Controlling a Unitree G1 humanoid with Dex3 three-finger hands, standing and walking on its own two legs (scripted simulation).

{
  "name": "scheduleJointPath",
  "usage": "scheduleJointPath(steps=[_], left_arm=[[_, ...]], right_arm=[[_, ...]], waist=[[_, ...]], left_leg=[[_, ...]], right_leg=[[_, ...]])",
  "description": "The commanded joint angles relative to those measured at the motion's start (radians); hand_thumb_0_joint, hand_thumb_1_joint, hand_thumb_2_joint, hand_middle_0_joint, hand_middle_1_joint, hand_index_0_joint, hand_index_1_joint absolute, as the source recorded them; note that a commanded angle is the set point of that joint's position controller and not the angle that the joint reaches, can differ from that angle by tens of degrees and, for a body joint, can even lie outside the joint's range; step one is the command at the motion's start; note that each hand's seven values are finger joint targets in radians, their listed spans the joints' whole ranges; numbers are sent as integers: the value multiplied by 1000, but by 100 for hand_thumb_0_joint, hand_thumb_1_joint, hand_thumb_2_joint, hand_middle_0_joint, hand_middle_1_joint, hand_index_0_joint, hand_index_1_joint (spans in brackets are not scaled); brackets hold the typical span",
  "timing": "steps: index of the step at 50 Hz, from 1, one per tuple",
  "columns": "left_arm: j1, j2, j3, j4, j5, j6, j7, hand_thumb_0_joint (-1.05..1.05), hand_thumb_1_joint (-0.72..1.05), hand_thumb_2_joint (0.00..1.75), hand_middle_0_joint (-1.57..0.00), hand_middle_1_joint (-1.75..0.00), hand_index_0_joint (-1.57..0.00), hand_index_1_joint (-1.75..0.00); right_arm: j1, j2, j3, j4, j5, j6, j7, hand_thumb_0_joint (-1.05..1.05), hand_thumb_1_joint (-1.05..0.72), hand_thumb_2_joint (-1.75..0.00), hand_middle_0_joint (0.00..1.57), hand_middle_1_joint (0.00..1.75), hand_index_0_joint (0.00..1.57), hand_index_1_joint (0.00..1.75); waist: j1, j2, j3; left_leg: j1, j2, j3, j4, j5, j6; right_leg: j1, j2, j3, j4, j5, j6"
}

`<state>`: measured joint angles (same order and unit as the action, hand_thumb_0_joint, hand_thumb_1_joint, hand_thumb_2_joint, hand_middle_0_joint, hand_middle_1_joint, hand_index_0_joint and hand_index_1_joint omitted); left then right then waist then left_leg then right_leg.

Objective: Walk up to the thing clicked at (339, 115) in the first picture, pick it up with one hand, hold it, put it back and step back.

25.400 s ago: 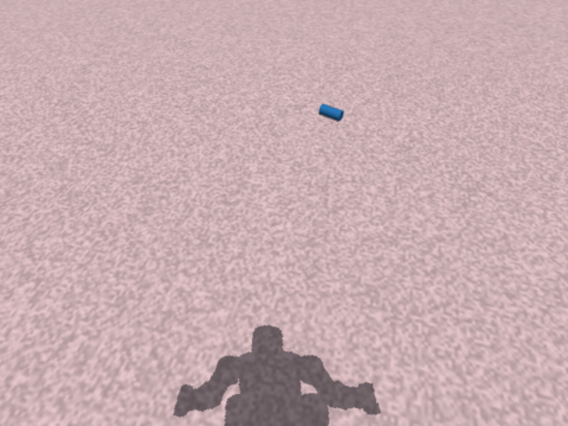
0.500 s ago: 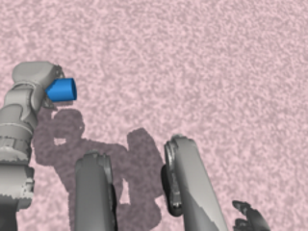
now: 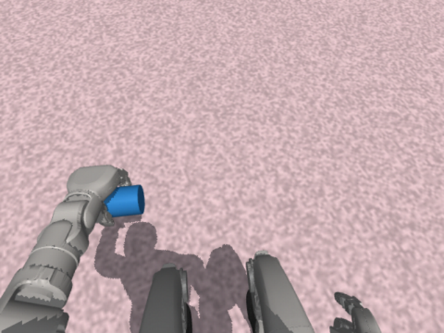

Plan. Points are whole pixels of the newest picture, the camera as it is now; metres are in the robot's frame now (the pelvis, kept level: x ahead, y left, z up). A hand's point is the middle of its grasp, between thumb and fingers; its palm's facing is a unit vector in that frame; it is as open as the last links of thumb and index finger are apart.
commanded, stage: lift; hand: left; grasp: from above
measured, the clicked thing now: (108, 202) +0.40 +0.22 -0.10
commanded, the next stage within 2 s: hold in 0.62 s
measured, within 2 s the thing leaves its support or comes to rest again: neither
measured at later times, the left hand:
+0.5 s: hand (82, 182) +0.38 +0.21 +0.04, palm faces -0.46 -0.03 -0.89, open 9.0 cm
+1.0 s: hand (61, 155) +0.40 +0.22 +0.10, palm faces -0.48 -0.01 -0.88, open 9.1 cm
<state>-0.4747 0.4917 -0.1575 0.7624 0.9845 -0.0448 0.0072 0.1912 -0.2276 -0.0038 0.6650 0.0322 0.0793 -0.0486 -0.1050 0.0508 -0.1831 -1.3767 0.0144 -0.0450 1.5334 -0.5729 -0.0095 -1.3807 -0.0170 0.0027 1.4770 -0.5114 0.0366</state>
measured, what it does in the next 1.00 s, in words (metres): rises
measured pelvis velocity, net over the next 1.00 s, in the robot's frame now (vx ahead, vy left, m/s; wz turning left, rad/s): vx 0.08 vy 0.00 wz -0.02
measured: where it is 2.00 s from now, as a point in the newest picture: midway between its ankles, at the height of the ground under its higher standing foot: outside the picture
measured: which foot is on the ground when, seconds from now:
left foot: down 0.00-1.00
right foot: down 0.00-1.00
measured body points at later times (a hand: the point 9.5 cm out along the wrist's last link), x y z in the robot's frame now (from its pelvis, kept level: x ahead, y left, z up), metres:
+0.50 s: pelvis +0.04 +0.00 +0.12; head +0.10 -0.01 +0.56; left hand +0.40 +0.21 +0.09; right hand +0.12 -0.27 -0.01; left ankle +0.07 +0.12 -0.56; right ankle +0.09 -0.14 -0.56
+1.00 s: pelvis +0.08 +0.00 +0.15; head +0.11 +0.00 +0.60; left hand +0.42 +0.22 +0.15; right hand +0.18 -0.26 +0.03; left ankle +0.07 +0.12 -0.56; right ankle +0.09 -0.14 -0.56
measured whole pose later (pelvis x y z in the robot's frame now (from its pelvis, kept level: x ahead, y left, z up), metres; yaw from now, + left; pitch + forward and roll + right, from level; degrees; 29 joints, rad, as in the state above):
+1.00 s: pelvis +0.08 +0.00 +0.15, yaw -1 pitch +9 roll -1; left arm -0.31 0.42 -0.21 0.75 1.02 -0.06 0.02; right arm 0.23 -0.24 -0.06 0.72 0.05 0.05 -0.05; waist -0.04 0.04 -0.09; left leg -0.51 0.02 0.01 0.75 -0.39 0.00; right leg -0.53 -0.02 0.03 0.71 -0.33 0.04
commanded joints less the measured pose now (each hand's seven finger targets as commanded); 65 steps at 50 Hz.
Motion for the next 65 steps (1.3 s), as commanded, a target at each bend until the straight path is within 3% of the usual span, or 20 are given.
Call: scheduleJointPath(steps=[1,3,5,6,7,11,14,18,21,27,31,42,48,50,52,65], left_arm=[[-312,205,93,-185,-4,-15,69,0,85,56,-116,-50,-119,-48],[-301,175,75,-156,-2,-17,81,0,86,56,-118,-48,-120,-46],[-283,190,89,-139,7,-20,99,0,86,56,-118,-47,-120,-46],[-280,168,75,-126,14,-21,106,0,86,55,-117,-48,-119,-46],[-257,166,78,-120,17,-18,115,0,86,56,-118,-48,-120,-46],[-252,163,68,-99,32,-12,134,0,86,55,-118,-48,-120,-46],[-252,132,48,-96,27,-4,139,0,88,56,-118,-51,-121,-49],[-259,148,63,-113,18,2,147,0,88,57,-118,-52,-120,-49],[-229,143,55,-89,31,5,147,0,87,54,-115,-51,-119,-48],[-208,103,32,-105,15,8,130,0,85,54,-112,-56,-116,-51],[-208,123,41,-139,13,3,112,0,87,56,-113,-56,-118,-51],[-188,135,43,-173,39,-13,74,0,83,58,-111,-54,-115,-50],[-153,120,33,-194,26,-18,38,0,81,60,-111,-53,-115,-50],[-142,136,47,-217,17,-23,27,0,81,58,-110,-52,-114,-49],[-126,117,31,-212,16,-25,15,0,82,58,-111,-53,-115,-49],[-120,156,67,-284,18,-31,11,0,78,56,-111,-48,-114,-46]], right_arm=[[64,-154,-64,-63,4,-60,-32,0,-90,-90,20,30,20,30],[63,-150,-63,-55,6,-71,-33,0,-90,-90,20,30,20,30],[62,-154,-67,-47,7,-80,-34,0,-90,-90,20,30,20,30],[66,-148,-65,-41,8,-85,-34,0,-90,-90,20,30,20,30],[65,-148,-66,-42,9,-88,-33,0,-90,-90,20,30,20,30],[65,-152,-71,-38,11,-96,-30,0,-90,-90,20,30,20,30],[72,-149,-75,-26,10,-103,-31,0,-90,-90,20,30,20,30],[71,-156,-82,-21,10,-109,-30,0,-90,-90,20,30,20,30],[72,-158,-85,-15,11,-110,-30,0,-90,-90,20,30,20,30],[74,-157,-92,-21,11,-103,-24,0,-90,-90,20,30,20,30],[70,-159,-94,-29,13,-96,-21,0,-90,-90,20,30,20,30],[55,-158,-95,-31,14,-71,-21,0,-90,-90,20,30,20,30],[43,-160,-98,-49,18,-60,-17,0,-90,-90,20,30,20,30],[41,-162,-99,-51,18,-57,-18,0,-90,-90,20,30,20,30],[35,-160,-96,-62,19,-54,-19,0,-90,-90,20,30,20,30],[-22,-158,-85,-96,20,-45,-26,0,-90,-90,20,30,20,30]], waist=[[-11,20,-382],[-11,24,-339],[4,23,-318],[-4,26,-301],[10,15,-299],[23,14,-269],[18,13,-261],[34,21,-255],[40,9,-250],[43,3,-223],[60,11,-224],[59,10,-203],[72,6,-202],[74,2,-205],[73,-11,-177],[92,-14,-145]], left_leg=[[373,-26,15,-346,35,37],[409,-27,17,-391,37,36],[450,-26,17,-435,33,33],[460,-26,16,-452,43,32],[480,-28,17,-472,53,32],[550,-34,30,-542,77,31],[619,-32,35,-585,136,27],[711,-25,33,-655,183,22],[770,-23,33,-686,267,18],[860,-24,39,-756,347,15],[917,-23,40,-797,399,12],[1012,-21,46,-856,551,7],[1058,-19,51,-880,618,7],[1062,-19,54,-886,638,7],[1054,-20,56,-893,622,9],[1084,-29,62,-944,529,14]], right_leg=[[392,39,-11,-335,34,-51],[428,40,-3,-381,35,-50],[465,40,3,-426,24,-49],[476,42,4,-442,32,-50],[507,43,6,-465,34,-50],[590,45,13,-541,48,-47],[639,45,11,-585,110,-45],[702,44,4,-638,164,-43],[746,44,-3,-657,237,-44],[819,47,-2,-728,306,-45],[868,48,-5,-760,341,-47],[953,54,-8,-813,458,-48],[997,57,-11,-831,505,-50],[1018,56,-11,-835,519,-48],[1015,56,-9,-845,514,-48],[1045,49,4,-898,446,-43]])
